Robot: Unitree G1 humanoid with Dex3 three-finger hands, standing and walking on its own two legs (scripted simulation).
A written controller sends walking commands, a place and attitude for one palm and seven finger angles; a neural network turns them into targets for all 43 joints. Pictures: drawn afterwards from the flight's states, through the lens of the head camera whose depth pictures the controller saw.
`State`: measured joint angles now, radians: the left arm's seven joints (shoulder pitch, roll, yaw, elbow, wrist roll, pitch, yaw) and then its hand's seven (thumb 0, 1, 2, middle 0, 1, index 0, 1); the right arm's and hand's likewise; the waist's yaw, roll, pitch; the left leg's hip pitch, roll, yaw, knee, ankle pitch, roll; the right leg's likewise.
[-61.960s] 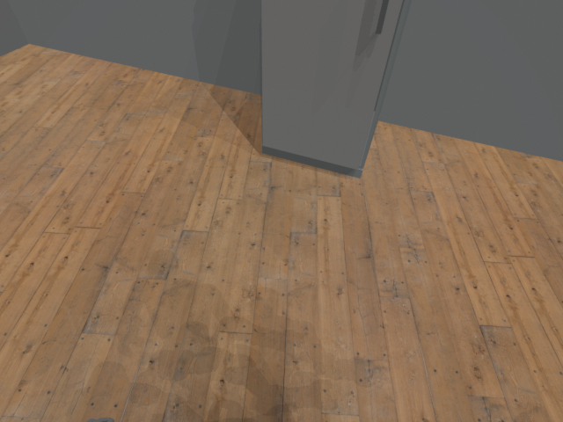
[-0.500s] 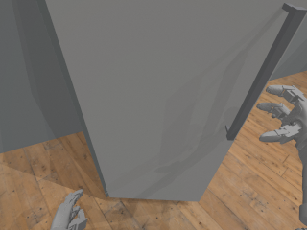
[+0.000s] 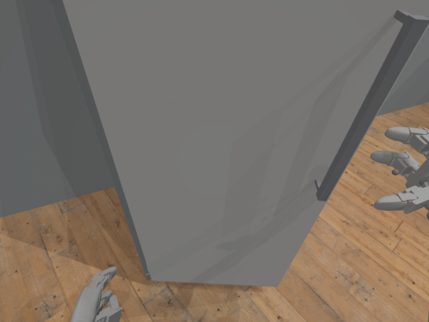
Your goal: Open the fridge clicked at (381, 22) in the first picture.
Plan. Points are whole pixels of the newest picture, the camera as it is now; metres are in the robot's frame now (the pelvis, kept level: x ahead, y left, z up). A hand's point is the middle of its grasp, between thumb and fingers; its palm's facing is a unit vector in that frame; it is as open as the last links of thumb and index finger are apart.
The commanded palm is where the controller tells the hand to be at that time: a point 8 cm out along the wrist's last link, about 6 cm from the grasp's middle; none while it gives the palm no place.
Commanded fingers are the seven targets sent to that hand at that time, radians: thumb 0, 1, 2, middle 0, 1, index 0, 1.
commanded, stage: move the hooked fingers beside the handle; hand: right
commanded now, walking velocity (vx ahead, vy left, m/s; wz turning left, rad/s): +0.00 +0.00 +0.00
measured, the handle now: (352, 126) +0.42 -0.23 +0.20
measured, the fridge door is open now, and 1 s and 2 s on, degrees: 25 25 25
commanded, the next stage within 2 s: feel for the door with the fingertips in 0.66 s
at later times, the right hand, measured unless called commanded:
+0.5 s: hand (399, 170) +0.33 -0.29 +0.18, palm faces +0.09 +1.00 -0.01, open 14.0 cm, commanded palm +0.30 -0.34 +0.18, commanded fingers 0.00 0.50 -0.30 0.30 1.20 0.30 1.20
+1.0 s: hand (378, 166) +0.34 -0.26 +0.18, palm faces +0.02 +1.00 -0.01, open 14.0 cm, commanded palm +0.31 -0.31 +0.17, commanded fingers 0.00 0.50 -0.30 0.30 1.20 0.30 1.20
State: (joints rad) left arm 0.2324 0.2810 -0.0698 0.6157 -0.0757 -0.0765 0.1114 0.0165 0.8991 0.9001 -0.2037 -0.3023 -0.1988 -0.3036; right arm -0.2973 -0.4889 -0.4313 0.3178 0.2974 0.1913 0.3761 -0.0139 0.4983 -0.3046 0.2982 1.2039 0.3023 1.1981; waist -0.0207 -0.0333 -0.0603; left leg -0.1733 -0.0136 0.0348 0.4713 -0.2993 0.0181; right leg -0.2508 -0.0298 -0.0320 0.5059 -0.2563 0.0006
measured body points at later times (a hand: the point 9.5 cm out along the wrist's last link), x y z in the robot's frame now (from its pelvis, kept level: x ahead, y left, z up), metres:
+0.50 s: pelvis -0.01 +0.00 +0.00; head -0.02 +0.01 +0.45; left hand +0.15 +0.25 -0.08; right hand +0.32 -0.34 +0.18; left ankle -0.03 +0.11 -0.74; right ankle +0.01 -0.12 -0.74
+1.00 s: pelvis -0.01 -0.01 +0.00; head -0.01 +0.00 +0.45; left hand +0.16 +0.23 -0.08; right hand +0.34 -0.31 +0.18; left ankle -0.03 +0.11 -0.74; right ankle +0.01 -0.12 -0.74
